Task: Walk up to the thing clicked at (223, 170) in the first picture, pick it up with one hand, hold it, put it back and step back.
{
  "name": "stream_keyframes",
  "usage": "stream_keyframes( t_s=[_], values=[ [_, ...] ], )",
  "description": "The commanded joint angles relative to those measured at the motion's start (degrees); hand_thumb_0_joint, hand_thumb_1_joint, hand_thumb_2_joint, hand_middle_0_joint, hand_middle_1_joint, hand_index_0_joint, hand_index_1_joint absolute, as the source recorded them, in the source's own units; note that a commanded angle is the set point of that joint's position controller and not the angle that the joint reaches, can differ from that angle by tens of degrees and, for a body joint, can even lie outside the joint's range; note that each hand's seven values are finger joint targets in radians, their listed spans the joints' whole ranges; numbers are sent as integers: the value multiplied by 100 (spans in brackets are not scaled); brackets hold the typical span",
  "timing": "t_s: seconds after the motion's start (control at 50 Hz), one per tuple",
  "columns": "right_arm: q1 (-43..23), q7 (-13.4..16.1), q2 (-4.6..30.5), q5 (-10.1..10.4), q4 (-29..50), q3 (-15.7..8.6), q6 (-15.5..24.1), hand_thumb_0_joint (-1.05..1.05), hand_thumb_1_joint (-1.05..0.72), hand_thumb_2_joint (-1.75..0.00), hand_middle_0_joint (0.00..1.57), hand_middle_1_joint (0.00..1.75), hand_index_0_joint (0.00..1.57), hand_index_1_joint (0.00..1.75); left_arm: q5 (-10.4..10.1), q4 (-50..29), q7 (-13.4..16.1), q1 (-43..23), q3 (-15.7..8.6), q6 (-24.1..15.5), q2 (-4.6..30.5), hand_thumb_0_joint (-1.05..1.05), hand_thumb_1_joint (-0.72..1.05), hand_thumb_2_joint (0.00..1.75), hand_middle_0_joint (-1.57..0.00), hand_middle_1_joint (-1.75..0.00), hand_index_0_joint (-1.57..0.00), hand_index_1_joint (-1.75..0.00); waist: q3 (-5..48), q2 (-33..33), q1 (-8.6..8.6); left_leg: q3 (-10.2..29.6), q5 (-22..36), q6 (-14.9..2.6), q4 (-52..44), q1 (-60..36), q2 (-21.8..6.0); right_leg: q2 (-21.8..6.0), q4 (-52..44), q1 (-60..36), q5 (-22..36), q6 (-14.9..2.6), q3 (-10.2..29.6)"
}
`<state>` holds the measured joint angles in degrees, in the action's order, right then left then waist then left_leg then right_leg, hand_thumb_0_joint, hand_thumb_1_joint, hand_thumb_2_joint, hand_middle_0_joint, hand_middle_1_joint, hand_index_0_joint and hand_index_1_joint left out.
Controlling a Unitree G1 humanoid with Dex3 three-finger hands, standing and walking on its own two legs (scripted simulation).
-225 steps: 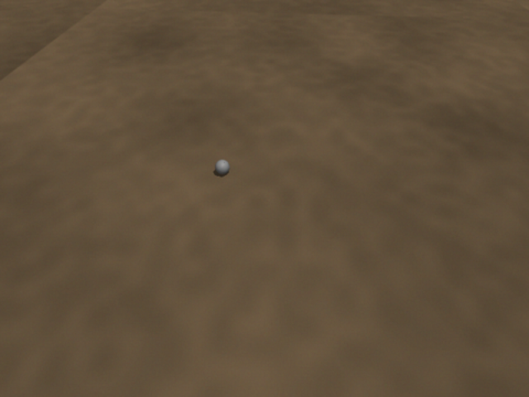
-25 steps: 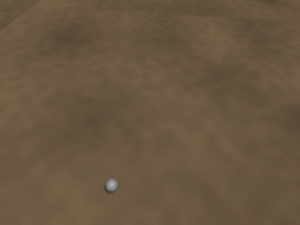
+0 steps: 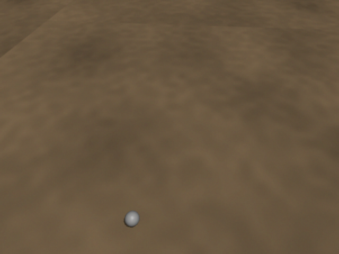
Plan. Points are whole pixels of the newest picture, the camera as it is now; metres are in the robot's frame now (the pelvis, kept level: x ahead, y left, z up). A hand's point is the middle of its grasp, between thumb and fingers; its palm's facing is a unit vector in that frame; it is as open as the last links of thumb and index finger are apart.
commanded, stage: walk up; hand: left
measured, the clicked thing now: (132, 218) +0.47 +0.24 -0.74
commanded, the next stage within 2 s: stand in 0.60 s
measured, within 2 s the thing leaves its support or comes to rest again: neither
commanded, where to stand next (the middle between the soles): +0.08 +0.00 m, yaw -1 degrees
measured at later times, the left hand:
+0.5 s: hand out of the picture +0.10 +0.25 -0.15, palm faces -0.02 -0.94 -0.34, open 7.4 cm
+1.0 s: hand out of the picture +0.10 +0.24 -0.15, palm faces -0.03 -0.94 -0.33, open 7.4 cm
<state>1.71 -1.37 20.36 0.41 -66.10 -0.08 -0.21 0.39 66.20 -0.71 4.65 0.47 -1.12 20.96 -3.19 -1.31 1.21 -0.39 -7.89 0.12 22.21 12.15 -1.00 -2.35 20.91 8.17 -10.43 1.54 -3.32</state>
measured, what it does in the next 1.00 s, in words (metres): stands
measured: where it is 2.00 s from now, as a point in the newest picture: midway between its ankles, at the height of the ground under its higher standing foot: outside the picture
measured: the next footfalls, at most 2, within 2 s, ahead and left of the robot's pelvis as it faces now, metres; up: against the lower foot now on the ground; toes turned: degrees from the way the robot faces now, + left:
none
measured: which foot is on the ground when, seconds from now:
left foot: down 0.00-1.00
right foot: down 0.00-1.00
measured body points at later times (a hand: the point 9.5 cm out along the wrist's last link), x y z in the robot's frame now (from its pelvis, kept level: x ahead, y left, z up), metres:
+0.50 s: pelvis +0.01 +0.00 +0.00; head +0.02 +0.00 +0.45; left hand +0.10 +0.30 -0.13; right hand +0.09 -0.30 -0.13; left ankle +0.05 +0.12 -0.74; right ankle +0.01 -0.14 -0.74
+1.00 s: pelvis +0.02 -0.01 +0.00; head +0.02 +0.00 +0.45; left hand +0.10 +0.29 -0.13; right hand +0.10 -0.31 -0.13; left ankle +0.05 +0.12 -0.74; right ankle +0.01 -0.14 -0.74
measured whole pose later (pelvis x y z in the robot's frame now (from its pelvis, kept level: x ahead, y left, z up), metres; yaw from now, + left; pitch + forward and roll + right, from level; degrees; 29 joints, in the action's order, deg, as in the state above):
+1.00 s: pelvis +0.02 -0.01 +0.00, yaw +0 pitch -2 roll +0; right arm 4.4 -0.6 19.7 -0.4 -66.4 -0.5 0.2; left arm 0.9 65.4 -0.7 6.0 0.3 -0.6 19.9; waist -2.0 0.0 0.0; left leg -0.6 -7.8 0.6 18.5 8.5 -1.0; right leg -2.3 18.1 5.0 -10.8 1.3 -3.3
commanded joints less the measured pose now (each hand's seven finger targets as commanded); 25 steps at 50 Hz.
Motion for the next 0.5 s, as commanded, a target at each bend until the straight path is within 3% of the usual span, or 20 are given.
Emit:
stream_keyframes(
  t_s=[0.0,0.38,0.48],
  values=[
    [-268,65,1208,-18,289,-220,137,0,-90,-90,20,30,20,30,-5,-268,98,-295,-282,-125,1213,0,90,90,-20,-30,-20,-30,599,209,-73,631,256,-114,-491,-374,-656,-610,-586,-83,86,-218,522],
    [-113,102,1240,-66,289,-261,131,0,-90,-90,20,30,20,30,8,-326,101,-351,-346,-64,1161,0,90,90,-20,-30,-20,-30,558,27,-121,673,93,-84,-630,-184,-616,-577,-520,-243,238,-213,464],
    [-82,103,1179,-60,320,-253,133,0,-90,-90,20,30,20,30,22,-342,107,-320,-361,-73,1156,0,90,90,-20,-30,-20,-30,676,111,-116,609,552,-96,-508,-350,-639,-601,-552,-295,387,-205,449]
  ],
)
